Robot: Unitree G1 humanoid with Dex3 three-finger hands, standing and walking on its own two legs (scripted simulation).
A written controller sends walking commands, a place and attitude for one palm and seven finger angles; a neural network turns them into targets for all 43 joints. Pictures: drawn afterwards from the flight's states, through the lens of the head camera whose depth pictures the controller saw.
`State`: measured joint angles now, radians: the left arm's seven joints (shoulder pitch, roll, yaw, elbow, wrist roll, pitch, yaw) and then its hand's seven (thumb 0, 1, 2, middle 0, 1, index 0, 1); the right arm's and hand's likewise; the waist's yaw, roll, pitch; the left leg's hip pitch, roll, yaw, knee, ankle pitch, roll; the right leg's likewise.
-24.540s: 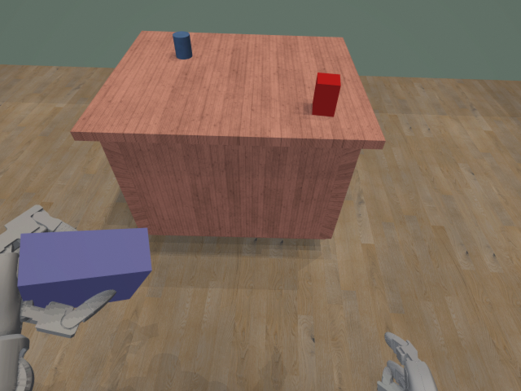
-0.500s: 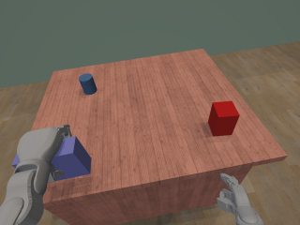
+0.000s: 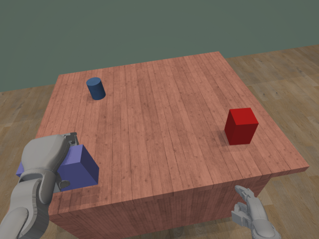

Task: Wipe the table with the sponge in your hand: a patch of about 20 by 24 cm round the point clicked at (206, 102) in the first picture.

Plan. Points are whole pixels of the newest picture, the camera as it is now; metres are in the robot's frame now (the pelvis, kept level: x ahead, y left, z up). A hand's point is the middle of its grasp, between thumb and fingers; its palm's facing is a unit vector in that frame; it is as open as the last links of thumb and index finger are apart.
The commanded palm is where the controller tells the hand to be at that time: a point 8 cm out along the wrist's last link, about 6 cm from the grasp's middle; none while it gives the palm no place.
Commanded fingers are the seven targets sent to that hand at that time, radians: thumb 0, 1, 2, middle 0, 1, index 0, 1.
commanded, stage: move the sponge above the wiping area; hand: left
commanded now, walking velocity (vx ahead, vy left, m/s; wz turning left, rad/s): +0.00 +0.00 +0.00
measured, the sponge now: (66, 174) +0.22 +0.29 +0.05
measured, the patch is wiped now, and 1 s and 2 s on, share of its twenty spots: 0.00 0.00 0.00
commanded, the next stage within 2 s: none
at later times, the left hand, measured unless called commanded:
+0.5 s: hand (71, 161) +0.24 +0.28 +0.07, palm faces -0.03 -0.07 -1.00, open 9.3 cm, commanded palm +0.22 +0.27 +0.13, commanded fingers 0.00 0.10 1.30 -1.20 -1.60 -1.20 -1.60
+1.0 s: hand (81, 160) +0.26 +0.27 +0.06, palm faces -0.04 -0.07 -1.00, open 9.3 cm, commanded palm +0.24 +0.26 +0.12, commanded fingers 0.00 0.10 1.30 -1.20 -1.60 -1.20 -1.60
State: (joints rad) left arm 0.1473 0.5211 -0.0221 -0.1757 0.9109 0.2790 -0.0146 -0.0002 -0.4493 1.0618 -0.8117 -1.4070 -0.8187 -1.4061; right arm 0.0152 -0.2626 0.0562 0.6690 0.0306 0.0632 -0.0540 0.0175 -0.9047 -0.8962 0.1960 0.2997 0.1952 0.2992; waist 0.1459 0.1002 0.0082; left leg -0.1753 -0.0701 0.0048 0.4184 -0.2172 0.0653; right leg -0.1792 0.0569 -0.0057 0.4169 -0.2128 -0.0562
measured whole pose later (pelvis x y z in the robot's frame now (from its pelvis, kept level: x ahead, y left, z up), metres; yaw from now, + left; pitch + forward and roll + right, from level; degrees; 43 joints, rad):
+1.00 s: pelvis +0.00 -0.01 +0.00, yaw -1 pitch +0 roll +0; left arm 0.02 0.45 -0.09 0.07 0.95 0.28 0.07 0.00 -0.45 1.06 -0.81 -1.41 -0.82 -1.41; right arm 0.03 -0.26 0.03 0.69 0.04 0.07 -0.07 0.02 -0.90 -0.90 0.20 0.30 0.20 0.30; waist 0.12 0.08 -0.02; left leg -0.21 -0.05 0.01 0.43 -0.23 0.05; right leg -0.22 0.07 0.00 0.43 -0.22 -0.07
